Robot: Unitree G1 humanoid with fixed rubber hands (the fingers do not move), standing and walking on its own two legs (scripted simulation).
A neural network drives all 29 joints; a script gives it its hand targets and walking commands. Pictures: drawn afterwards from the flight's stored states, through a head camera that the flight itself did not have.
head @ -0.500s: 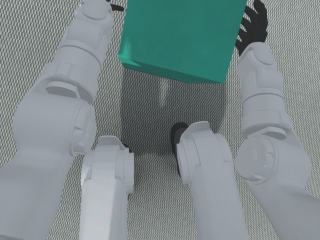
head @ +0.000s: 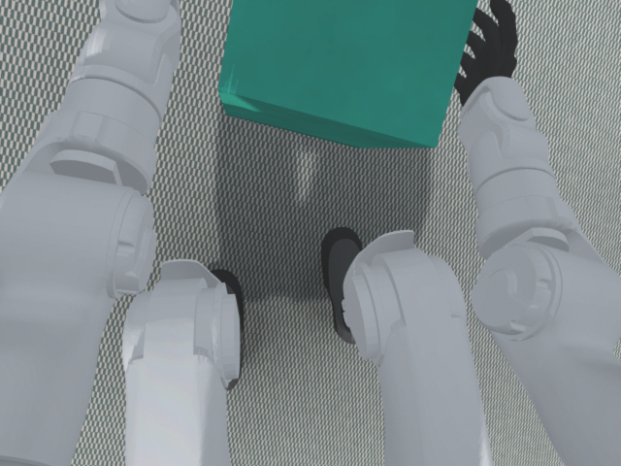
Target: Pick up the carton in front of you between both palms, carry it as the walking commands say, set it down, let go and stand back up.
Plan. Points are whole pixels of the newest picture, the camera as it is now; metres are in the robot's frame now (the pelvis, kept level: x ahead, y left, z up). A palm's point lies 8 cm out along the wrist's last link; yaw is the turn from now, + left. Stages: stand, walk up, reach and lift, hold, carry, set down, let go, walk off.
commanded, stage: set down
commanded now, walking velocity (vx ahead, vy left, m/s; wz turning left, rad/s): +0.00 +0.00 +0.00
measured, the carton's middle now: (328, 42) +0.53 -0.08 -0.25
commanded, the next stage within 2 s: let go in 1.20 s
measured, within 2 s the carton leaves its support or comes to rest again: neither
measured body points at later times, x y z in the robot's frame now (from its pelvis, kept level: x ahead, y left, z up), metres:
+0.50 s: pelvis +0.00 -0.02 +0.05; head +0.34 -0.03 +0.33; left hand +0.61 +0.10 -0.08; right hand +0.49 -0.27 -0.08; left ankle +0.09 +0.09 -0.34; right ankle +0.14 -0.13 -0.34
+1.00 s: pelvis +0.02 -0.01 +0.17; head +0.34 +0.00 +0.49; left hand +0.61 +0.11 +0.07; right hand +0.49 -0.27 +0.07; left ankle +0.09 +0.09 -0.34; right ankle +0.14 -0.13 -0.34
